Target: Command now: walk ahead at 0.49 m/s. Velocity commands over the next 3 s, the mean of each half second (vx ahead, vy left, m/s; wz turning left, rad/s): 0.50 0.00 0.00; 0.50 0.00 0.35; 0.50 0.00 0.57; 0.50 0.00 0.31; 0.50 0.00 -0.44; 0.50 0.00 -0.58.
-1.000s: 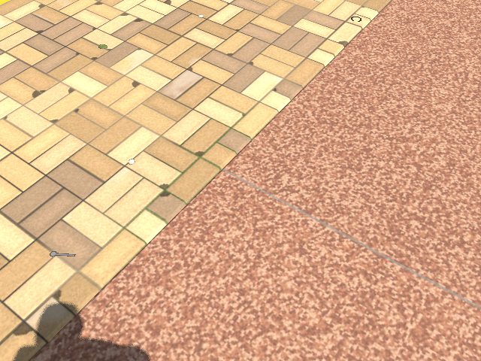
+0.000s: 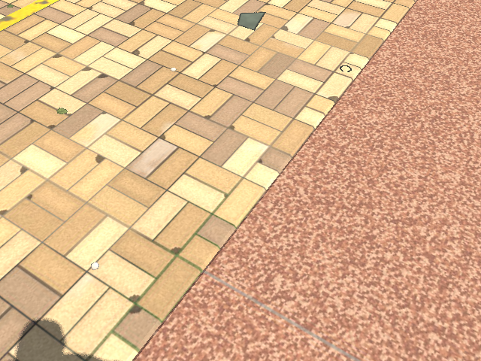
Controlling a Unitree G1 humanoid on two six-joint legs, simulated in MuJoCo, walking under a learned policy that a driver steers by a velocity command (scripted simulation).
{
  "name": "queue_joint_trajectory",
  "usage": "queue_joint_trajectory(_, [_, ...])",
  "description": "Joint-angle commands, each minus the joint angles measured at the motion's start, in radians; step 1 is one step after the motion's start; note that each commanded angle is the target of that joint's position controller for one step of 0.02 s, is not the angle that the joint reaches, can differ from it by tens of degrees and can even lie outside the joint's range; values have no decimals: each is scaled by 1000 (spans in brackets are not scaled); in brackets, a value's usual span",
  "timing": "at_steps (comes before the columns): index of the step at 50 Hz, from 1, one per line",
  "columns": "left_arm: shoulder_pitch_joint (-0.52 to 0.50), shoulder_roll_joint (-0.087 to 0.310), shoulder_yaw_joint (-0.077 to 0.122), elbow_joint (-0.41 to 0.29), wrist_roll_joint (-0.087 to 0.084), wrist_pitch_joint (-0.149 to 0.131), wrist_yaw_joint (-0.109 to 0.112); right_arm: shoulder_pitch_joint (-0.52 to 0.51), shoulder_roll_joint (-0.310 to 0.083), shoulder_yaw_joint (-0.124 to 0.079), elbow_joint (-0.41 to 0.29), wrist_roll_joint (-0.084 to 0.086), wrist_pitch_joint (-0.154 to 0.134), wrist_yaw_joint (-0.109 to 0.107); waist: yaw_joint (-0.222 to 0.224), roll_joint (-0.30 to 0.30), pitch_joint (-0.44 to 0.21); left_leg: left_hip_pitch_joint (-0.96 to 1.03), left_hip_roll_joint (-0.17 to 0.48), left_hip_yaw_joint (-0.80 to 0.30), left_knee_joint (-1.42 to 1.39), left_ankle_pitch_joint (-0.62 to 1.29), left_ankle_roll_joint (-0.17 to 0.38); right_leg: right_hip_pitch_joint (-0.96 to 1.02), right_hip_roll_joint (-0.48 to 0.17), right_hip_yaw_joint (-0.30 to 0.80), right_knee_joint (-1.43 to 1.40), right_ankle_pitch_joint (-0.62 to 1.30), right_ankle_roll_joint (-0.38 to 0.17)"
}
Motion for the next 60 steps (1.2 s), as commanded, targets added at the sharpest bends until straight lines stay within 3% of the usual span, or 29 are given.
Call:
queue_joint_trajectory(1, [33, 42, 12, -43, 12, 6, 6, -39, -133, -22, -56, 2, -16, -20, 46, 77, 53, -93, 284, -217, -202, 65, 172, -31, -43, 3, -145, 151, 28])
queue_joint_trajectory(5, [-125, 29, 6, -83, 4, -5, -5, 39, -160, -26, -39, 17, -4, -34, -10, 80, 54, -10, 267, -167, -186, 81, 127, -3, 1, -34, -424, 302, 36])
queue_joint_trajectory(10, [-250, 41, 2, -132, -10, -14, -35, 113, -169, -31, -5, 26, 16, -36, -49, 95, 82, 142, 324, -179, -117, 56, 113, -2, 31, -44, -574, 226, 18])
queue_joint_trajectory(12, [-234, 61, 8, -139, -10, -23, -46, 106, -181, -37, -3, 27, 26, -39, -25, 107, 71, 187, 350, -193, -65, 97, 98, 46, 46, -51, -616, 147, -10])
queue_joint_trajectory(14, [-79, 108, 34, -100, -7, -30, -46, 67, -184, -37, -13, 24, 37, -39, 67, 115, -13, 177, 310, -153, 114, 358, 65, 270, 100, -96, -658, 106, -48])
queue_joint_trajectory(15, [114, 169, 63, -45, -4, -32, -39, 56, -150, -23, -27, 12, 39, -39, 143, 81, -139, 73, 248, -100, 352, 397, 33, 537, 64, -52, -640, 129, -91])
queue_joint_trajectory(16, [275, 286, 90, -19, 16, -28, -33, 129, -57, 8, -56, 0, 23, -34, 151, -127, -306, -291, 116, -19, 759, 78, -37, 940, -195, 325, -659, 92, -223])
queue_joint_trajectory(17, [310, 249, 80, -4, 12, -23, -39, 166, -29, 19, -42, 19, -4, -27, 141, -261, -392, -522, 30, -123, 973, -422, -51, 1068, -296, 681, -821, -30, -309])
queue_joint_trajectory(18, [236, 172, 56, -17, 6, -25, -41, 89, -145, -10, -56, 42, -22, -24, 135, -161, -261, -616, 99, -186, 1063, -384, -29, 961, -261, 585, -836, -65, -256])
queue_joint_trajectory(19, [141, 129, 42, -41, 5, -24, -40, 9, -165, -15, -80, 50, -27, -24, 109, -96, -164, -617, 155, -160, 1045, -288, -16, 819, -223, 426, -848, -1, -216])
queue_joint_trajectory(20, [64, 100, 31, -53, 9, -22, -45, -30, -152, -18, -85, 39, -22, -30, 77, -22, -94, -572, 194, -138, 982, -207, -21, 677, -176, 315, -886, 83, -196])
queue_joint_trajectory(22, [22, 63, 20, -48, 18, -25, -53, -14, -118, -25, -81, 23, 6, -36, 25, -39, -43, -467, 235, -136, 884, -124, -31, 529, -110, 191, -951, 154, -170])
queue_joint_trajectory(25, [77, 95, 29, -11, 18, -31, -47, -21, -89, -26, -88, 18, 29, -40, 7, -23, -10, -483, 239, -120, 809, -52, -53, 491, -92, 107, -991, 289, -190])
queue_joint_trajectory(32, [146, 123, 35, 31, 23, -23, -11, -235, -69, -26, -155, 26, 31, -24, 66, -18, 48, -547, 199, -121, 470, 241, -53, 558, -82, -65, -1038, 286, -136])
queue_joint_trajectory(38, [206, 130, 41, 72, 12, 0, 0, -372, -54, -17, -234, 28, 29, 11, 106, -2, 100, -609, 175, -78, 341, 170, -18, 756, -146, -143, -976, 361, -114])
queue_joint_trajectory(41, [165, 166, 51, 55, 8, 19, 10, -352, -77, -28, -264, 27, 28, 31, 67, -35, 59, -491, 119, 9, 327, 21, 21, 791, -156, -191, -836, 718, -85])
queue_joint_trajectory(42, [153, 181, 55, 47, 8, 26, 15, -295, -100, -41, -259, 27, 31, 32, 32, -59, 10, -391, 79, 43, 336, -26, 39, 787, -151, -208, -736, 897, -73])
queue_joint_trajectory(43, [130, 189, 56, 37, 9, 35, 20, -160, -138, -65, -230, 30, 32, 31, -43, -57, -64, -211, 34, 65, 298, -11, 65, 746, -125, -235, -554, 989, -50])
queue_joint_trajectory(44, [126, 185, 51, 18, 9, 34, 23, 10, -210, -101, -190, 30, 36, 18, -119, -15, -154, 78, 55, -28, 259, 31, 111, 568, -81, -244, -302, 847, -14])
queue_joint_trajectory(45, [196, 78, 17, -23, 37, 9, 8, 111, -324, -129, -178, 26, 42, -2, -81, 221, -273, 461, 315, -485, 238, 12, 258, 155, 64, -229, 89, 151, 46])
queue_joint_trajectory(46, [198, 53, 0, -43, 18, -39, -11, 117, -307, -114, -192, 22, 35, 0, -59, 260, -408, 620, 456, -925, 45, -85, 377, -74, 196, -18, 296, -376, 51])
queue_joint_trajectory(47, [80, 132, 23, -72, -20, -69, -23, 99, -236, -97, -191, 14, 32, -3, -91, 183, -305, 559, 408, -789, 25, -78, 302, -175, 124, 63, 320, -309, 21])
queue_joint_trajectory(48, [21, 137, 22, -93, -27, -80, -22, 27, -190, -86, -205, 20, 28, -5, -64, 117, -188, 403, 365, -627, 21, -13, 255, -177, 77, 42, 247, -212, 4])
queue_joint_trajectory(49, [7, 133, 28, -89, -8, -77, -13, -55, -161, -75, -229, 22, 28, -3, -14, 27, -116, 231, 321, -518, 5, 72, 223, -113, 37, 30, 158, -151, 10])
queue_joint_trajectory(50, [15, 140, 39, -90, 10, -63, -5, -104, -132, -65, -247, 17, 29, -4, 25, 23, -78, 107, 286, -447, -22, 141, 205, -36, 11, 26, 86, -118, 19])
queue_joint_trajectory(52, [39, 116, 43, -104, 22, -34, -3, -118, -137, -65, -261, 15, 29, -10, 62, 60, -58, -14, 253, -402, -61, 198, 211, 40, 0, 17, 5, -93, 46])
queue_joint_trajectory(54, [6, 99, 41, -127, 30, -19, 3, -88, -171, -74, -260, 16, 26, -23, 60, 73, -37, -74, 231, -349, -77, 252, 211, 40, 11, -4, -96, -23, 75])
queue_joint_trajectory(57, [-121, 79, 35, -172, 31, -16, 5, -29, -189, -79, -253, 24, 32, -41, 18, 93, -13, -90, 189, -312, -68, 218, 171, 34, 49, -11, -330, 161, 95])
queue_joint_trajectory(60, [-223, 66, 27, -206, 18, -24, -7, 13, -189, -79, -248, 29, 40, -48, -26, 126, -5, -83, 171, -322, -48, 113, 134, 92, 97, -14, -530, 291, 90])
Next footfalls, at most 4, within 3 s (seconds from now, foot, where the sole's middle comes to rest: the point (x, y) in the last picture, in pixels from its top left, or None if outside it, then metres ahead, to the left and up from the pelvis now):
0.30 right None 0.33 -0.17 -0.78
0.88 left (213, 322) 0.63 0.08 -0.78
1.38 right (242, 229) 0.96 -0.01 -0.78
1.90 left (128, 220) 1.01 0.38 -0.78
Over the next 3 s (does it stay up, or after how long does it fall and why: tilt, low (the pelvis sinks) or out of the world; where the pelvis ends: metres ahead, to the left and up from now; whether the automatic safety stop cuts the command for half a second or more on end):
stays up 1.49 0.47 -0.02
